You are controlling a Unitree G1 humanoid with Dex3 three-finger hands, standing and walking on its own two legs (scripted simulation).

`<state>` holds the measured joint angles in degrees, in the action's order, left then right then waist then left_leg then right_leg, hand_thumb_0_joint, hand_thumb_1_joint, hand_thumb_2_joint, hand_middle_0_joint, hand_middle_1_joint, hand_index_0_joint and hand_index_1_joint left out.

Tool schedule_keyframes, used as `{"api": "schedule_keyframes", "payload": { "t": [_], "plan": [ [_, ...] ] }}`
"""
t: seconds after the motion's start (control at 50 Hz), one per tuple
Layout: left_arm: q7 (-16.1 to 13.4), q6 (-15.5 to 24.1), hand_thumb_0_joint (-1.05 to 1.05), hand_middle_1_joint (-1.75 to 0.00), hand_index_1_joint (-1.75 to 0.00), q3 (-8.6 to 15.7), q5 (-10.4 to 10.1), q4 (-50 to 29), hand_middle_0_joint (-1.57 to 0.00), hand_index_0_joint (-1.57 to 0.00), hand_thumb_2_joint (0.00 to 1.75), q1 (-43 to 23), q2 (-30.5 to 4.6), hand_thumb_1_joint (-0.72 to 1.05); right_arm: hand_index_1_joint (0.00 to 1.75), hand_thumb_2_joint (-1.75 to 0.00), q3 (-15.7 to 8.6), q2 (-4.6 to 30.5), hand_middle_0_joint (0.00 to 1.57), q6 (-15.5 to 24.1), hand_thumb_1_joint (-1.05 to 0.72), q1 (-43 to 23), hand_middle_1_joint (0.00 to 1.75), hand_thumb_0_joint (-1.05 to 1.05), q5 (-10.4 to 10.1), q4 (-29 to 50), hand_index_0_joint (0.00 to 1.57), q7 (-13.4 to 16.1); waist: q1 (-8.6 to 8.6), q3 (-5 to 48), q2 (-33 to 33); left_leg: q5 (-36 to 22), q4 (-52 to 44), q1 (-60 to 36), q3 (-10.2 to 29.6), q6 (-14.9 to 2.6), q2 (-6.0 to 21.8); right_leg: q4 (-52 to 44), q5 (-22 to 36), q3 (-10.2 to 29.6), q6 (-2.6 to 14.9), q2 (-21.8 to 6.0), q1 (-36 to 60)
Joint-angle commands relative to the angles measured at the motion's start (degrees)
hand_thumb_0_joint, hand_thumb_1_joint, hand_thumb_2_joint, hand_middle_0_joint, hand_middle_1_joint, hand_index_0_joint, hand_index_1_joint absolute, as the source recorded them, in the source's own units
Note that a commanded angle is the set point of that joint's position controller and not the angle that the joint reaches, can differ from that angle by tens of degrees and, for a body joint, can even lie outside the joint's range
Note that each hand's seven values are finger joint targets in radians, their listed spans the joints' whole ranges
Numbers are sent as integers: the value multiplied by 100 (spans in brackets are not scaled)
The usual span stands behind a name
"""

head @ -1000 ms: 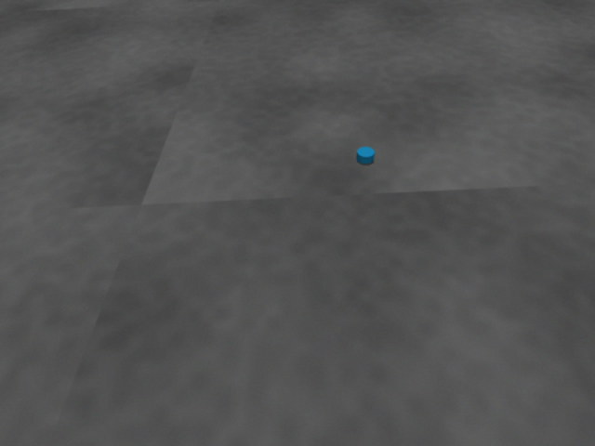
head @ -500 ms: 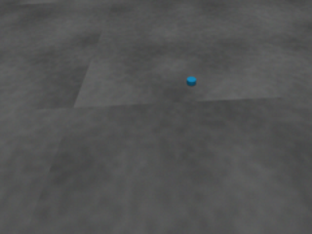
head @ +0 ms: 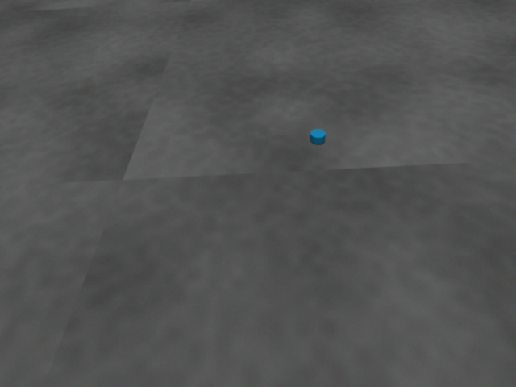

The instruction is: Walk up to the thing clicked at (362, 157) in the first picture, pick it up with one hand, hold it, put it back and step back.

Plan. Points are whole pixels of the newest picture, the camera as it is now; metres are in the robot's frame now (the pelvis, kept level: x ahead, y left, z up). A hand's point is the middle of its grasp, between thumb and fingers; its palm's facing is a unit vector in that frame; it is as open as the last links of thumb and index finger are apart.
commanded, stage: stand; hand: left
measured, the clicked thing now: (317, 136) +1.70 -0.31 -0.76
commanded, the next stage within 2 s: walk up in 0.12 s
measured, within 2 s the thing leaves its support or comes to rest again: neither
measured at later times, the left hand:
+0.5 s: hand (167, 376) +0.20 +0.21 -0.14, palm faces -0.13 -0.88 -0.45, open 7.4 cm
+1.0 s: hand (220, 273) +0.42 +0.13 -0.18, palm faces -0.27 -0.90 -0.34, open 7.4 cm
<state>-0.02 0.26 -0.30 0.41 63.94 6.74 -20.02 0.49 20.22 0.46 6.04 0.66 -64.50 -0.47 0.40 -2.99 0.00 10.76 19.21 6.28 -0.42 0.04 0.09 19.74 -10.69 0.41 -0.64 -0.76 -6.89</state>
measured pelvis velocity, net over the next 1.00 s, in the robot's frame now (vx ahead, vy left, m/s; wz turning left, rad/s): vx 0.33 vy -0.13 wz -0.28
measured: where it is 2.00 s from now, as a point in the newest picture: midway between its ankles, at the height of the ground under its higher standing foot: (334, 270)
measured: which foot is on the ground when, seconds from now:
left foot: down 0.00-0.48, up 0.50-0.90, down 0.92-1.00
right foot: down 0.00-0.16, up 0.18-0.44, down 0.46-0.96, up 0.98-1.00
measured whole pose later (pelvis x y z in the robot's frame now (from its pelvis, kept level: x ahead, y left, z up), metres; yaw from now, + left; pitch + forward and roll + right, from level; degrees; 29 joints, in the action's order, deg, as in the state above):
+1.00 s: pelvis +0.33 -0.13 -0.03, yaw -16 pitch -2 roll +0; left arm 2.0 2.8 3.0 0.0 52.3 19.4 -24.5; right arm -5.0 23.1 5.0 10.3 2.5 -50.2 -4.3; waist 1.7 -4.6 2.6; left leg 11.0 36.6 23.8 -6.0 -1.4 3.6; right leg 53.1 -27.6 3.4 2.7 0.4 -9.6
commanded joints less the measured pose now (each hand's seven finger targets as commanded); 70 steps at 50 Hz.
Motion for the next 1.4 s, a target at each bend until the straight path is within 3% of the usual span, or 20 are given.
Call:
{"api": "schedule_keyframes", "payload": {
  "t": [0.0,0.08,0.1,0.14,0.18,0.42,0.44,0.46,0.48,0.5,0.6,0.8,0.88,0.9,0.94,0.96,1.06,1.16,1.32,1.38],
  "plan": [
    [-56,151,0,-30,-30,240,12,-346,-20,-20,90,-204,-1219,90,30,-90,-266,1173,20,131,-90,-186,30,0,-12,357,20,96,-44,446,66,-704,-287,-99,519,-145,707,-284,744,488,201,-657,61],
    [-53,150,0,-30,-30,237,6,-347,-20,-20,90,-179,-1217,90,30,-90,-259,1168,20,134,-90,-212,30,0,-21,356,20,94,-35,377,15,-674,-317,-53,528,-133,681,-319,801,498,190,-641,31],
    [186,153,0,-30,-30,691,173,-819,-20,-20,90,40,-1775,90,30,-90,-723,1874,20,314,-90,299,30,0,143,729,20,-1,-241,1030,115,2282,109,-877,548,-534,750,296,-1963,614,398,-284,-761],
    [366,54,0,-30,-30,651,210,-1099,-20,-20,90,-838,-1471,90,30,-90,-969,2272,20,387,-90,788,30,0,189,585,20,-27,-709,10,-1237,3988,-1166,-1409,2059,-1106,2064,2455,-1718,-97,219,-30,-3401],
    [432,97,0,-30,-30,683,230,-1273,-20,-20,90,-861,-1557,90,30,-90,-981,2247,20,469,-90,526,30,0,167,850,20,-26,-535,-399,-545,3483,-1416,-696,2446,-1423,2705,3213,-1459,620,207,-480,-3629],
    [606,199,0,-30,-30,939,200,-885,-20,-20,90,1149,-1652,90,30,-90,-865,1764,20,396,-90,-139,30,0,223,1333,20,-160,540,118,200,2364,1257,1635,-754,-650,1131,1421,-446,-777,161,-50,421],
    [477,268,0,-30,-30,1075,217,-698,-20,-20,90,1982,-1963,90,30,-90,-714,1410,20,361,-90,24,30,0,215,1374,20,-180,965,456,1466,1955,3162,2200,-1025,-516,631,928,-1338,-312,318,-48,1238],
    [364,316,0,-30,-30,1187,223,-761,-20,-20,90,2321,-2423,90,30,-90,-506,892,20,369,-90,65,30,0,147,1613,20,-224,1061,217,2647,2436,4770,3494,-771,-206,27,-308,-3259,2073,615,-1147,1257],
    [374,341,0,-30,-30,1128,123,-1023,-20,-20,90,1815,-2636,90,30,-90,-608,1417,20,354,-90,-5,30,0,68,1720,20,-222,753,34,1855,2068,5059,3502,-144,-101,114,-1577,-4378,4133,1169,-2048,540],
    [387,348,0,-30,-30,1133,36,-1203,-20,-20,90,1294,-2786,90,30,-90,-720,1813,20,380,-90,-42,30,0,98,1651,20,-196,535,-420,1276,1852,5046,3437,119,-91,485,-1656,-4486,4524,1499,-2328,16],
    [287,505,0,-30,-30,880,-34,-1396,-20,-20,90,783,-2007,90,30,-90,-728,1690,20,334,-90,691,30,0,-22,1300,20,-319,19,-345,733,441,4087,2469,270,-201,885,-1028,-2131,1845,967,-1210,-629],
    [291,592,0,-30,-30,826,9,-1647,-20,-20,90,1310,-1948,90,30,-90,-775,1346,20,443,-90,-500,30,0,114,1964,20,-437,460,-330,266,-353,1579,2383,-189,70,676,-629,-685,949,1166,-1094,-124],
    [244,550,0,-30,-30,776,6,-1793,-20,-20,90,1014,-1937,90,30,-90,-900,1442,20,517,-90,649,30,0,109,1682,20,-363,-222,335,65,-295,933,265,-532,-151,225,942,1326,412,912,-886,-450],
    [218,525,0,-30,-30,673,3,-1834,-20,-20,90,1220,-1655,90,30,-90,-1029,1763,20,569,-90,1617,30,0,185,1432,20,-288,-611,957,-591,112,769,-1181,-223,-423,345,2636,1471,130,702,-484,-1060],
    [161,500,0,-30,-30,496,-119,-1819,-20,-20,90,1767,-1189,90,30,-90,-1215,2366,20,607,-90,2141,30,0,198,1530,20,-166,-673,1385,-1622,2145,-323,-2576,3585,-1070,2478,4657,-1779,183,386,701,-3388],
    [78,467,0,-30,-30,583,-84,-1732,-20,-20,90,1709,-1779,90,30,-90,-1242,2448,20,576,-90,1791,30,0,20,1602,20,-190,-571,1323,-1310,2227,-397,-2231,3946,-1558,2787,5195,-1757,687,492,240,-3450],
    [256,468,0,-30,-30,597,-158,-1557,-20,-20,90,1430,-1514,90,30,-90,-846,1704,20,644,-90,1128,30,0,-93,1856,20,-155,-127,107,-647,-902,-414,40,692,-1004,1647,4503,-619,596,244,-246,-2506],
    [458,376,0,-30,-30,569,-61,-1811,-20,-20,90,795,-1377,90,30,-90,-826,1822,20,693,-90,996,30,0,-26,2018,20,-171,-95,-362,-728,-811,-726,210,15,-1263,1635,2978,-127,191,5,-481,-2766],
    [519,421,0,-30,-30,652,2,-1816,-20,-20,90,191,-1383,90,30,-90,-825,1862,20,558,-90,1236,30,0,-22,2007,20,-160,-137,65,-462,-678,110,174,-217,-979,1512,1412,515,-418,292,-261,-1204],
    [343,537,0,-30,-30,928,38,-1475,-20,-20,90,1596,-1986,90,30,-90,-620,1350,20,526,-90,1758,30,0,-14,2043,20,-156,538,1137,1173,-692,3303,1117,-730,-550,684,722,-804,427,573,-499,1194]
  ]
}}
